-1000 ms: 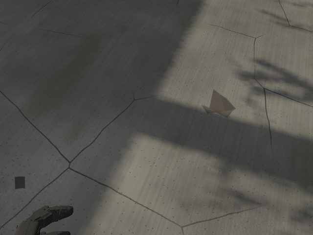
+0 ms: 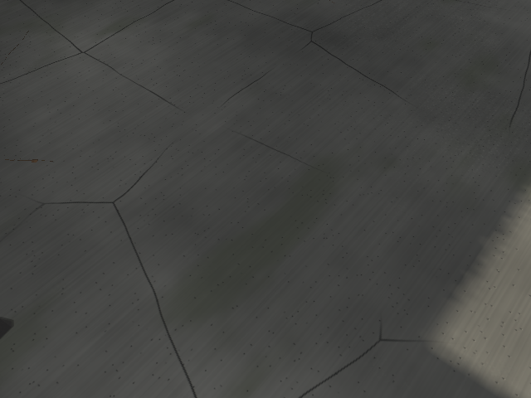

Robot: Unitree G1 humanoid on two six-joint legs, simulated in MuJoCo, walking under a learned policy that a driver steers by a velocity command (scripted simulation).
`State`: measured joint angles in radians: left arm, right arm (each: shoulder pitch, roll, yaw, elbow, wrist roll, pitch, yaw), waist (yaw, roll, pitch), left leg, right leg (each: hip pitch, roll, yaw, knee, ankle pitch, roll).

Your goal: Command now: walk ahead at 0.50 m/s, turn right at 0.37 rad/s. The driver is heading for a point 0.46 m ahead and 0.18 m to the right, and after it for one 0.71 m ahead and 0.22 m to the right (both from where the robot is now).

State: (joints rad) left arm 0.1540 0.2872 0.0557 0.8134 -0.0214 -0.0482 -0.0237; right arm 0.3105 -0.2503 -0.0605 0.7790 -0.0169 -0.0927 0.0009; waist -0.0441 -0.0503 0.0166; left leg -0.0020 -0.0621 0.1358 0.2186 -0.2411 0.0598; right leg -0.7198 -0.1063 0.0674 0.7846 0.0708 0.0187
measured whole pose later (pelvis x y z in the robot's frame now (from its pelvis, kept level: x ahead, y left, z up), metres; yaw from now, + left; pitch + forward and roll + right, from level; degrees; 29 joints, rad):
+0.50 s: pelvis +0.29 -0.06 +0.00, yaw -17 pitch +3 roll +0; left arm 0.31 0.28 0.06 0.73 -0.02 -0.04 0.00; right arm 0.07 -0.29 -0.05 0.68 -0.01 -0.09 0.00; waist 0.06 0.02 0.03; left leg -0.66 0.08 -0.11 0.72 -0.06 -0.07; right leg -0.18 0.11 0.13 0.37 -0.22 -0.08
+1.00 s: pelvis +0.55 -0.11 +0.00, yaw -35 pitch +2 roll +2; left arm 0.14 0.30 0.07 0.62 -0.01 -0.02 -0.02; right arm 0.33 -0.27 -0.06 0.83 0.00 -0.08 -0.01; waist -0.08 -0.04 0.04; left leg -0.05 -0.01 0.14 0.28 -0.26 0.01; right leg -0.69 -0.08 0.06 0.82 -0.08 0.02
